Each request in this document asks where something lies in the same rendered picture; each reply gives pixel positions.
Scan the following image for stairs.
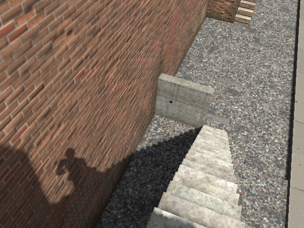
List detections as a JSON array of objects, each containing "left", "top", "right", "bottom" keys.
[
  {"left": 234, "top": 0, "right": 257, "bottom": 25},
  {"left": 146, "top": 124, "right": 245, "bottom": 228}
]

